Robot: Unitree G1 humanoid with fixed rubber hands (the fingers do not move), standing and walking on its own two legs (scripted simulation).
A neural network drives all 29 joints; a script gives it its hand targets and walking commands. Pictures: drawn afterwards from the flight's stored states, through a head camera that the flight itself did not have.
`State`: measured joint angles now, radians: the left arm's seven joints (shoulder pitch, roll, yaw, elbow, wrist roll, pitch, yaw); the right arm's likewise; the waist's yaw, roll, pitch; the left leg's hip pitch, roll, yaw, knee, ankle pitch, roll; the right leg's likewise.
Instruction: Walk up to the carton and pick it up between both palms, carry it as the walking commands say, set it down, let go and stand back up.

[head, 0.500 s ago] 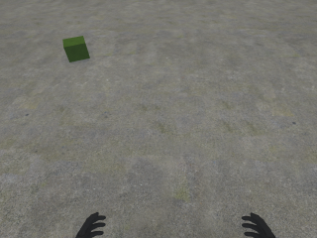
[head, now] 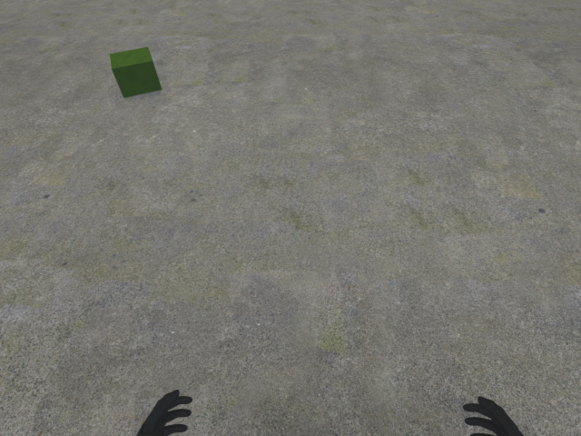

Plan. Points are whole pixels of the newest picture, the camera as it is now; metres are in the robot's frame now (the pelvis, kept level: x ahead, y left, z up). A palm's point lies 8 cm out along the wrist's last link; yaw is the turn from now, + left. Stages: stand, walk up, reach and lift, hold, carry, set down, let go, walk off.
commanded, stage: stand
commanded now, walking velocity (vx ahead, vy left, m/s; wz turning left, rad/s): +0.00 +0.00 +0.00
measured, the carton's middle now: (136, 72) +2.44 +1.17 -0.65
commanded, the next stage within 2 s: walk up in 1.28 s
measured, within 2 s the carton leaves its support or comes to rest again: neither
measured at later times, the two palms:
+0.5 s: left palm out of the picture +0.15 +0.23 -0.08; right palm out of the picture +0.14 -0.26 -0.08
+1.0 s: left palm out of the picture +0.14 +0.24 -0.08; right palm out of the picture +0.13 -0.27 -0.09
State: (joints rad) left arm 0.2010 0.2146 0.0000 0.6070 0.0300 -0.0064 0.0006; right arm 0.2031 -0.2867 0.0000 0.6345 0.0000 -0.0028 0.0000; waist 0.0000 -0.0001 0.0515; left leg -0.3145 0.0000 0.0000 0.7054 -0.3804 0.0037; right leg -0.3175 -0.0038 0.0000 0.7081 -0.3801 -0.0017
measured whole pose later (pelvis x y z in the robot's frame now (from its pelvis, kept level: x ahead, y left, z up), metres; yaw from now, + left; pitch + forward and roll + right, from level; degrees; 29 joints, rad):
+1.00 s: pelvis -0.01 +0.00 +0.00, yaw +0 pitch -1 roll +0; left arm 0.20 0.23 0.00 0.63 0.03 -0.01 0.00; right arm 0.20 -0.30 0.00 0.69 0.00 -0.01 0.00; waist 0.00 0.00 0.03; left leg -0.31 0.00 0.00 0.71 -0.37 0.00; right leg -0.32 0.00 0.00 0.71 -0.37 0.00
